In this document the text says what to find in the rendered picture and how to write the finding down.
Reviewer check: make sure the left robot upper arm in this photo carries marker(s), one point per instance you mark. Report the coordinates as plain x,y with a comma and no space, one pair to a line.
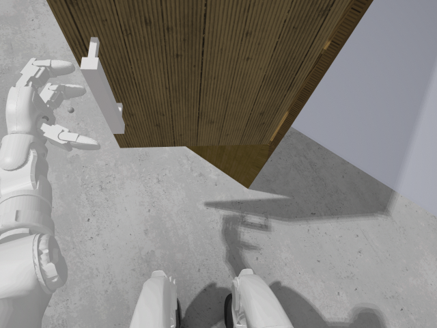
31,269

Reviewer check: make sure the left robot forearm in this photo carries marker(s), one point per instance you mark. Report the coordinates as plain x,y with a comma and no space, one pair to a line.
25,192

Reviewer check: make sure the robot right shin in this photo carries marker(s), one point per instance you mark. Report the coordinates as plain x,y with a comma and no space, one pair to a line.
239,320

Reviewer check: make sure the robot left thigh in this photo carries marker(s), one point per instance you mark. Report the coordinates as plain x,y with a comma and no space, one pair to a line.
157,300

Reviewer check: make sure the left robot hand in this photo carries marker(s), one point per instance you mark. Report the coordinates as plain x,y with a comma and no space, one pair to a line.
25,107

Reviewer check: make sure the cupboard door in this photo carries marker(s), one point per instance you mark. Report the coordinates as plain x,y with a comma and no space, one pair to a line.
200,72

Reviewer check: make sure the handle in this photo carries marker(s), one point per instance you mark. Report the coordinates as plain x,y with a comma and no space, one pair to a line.
96,79

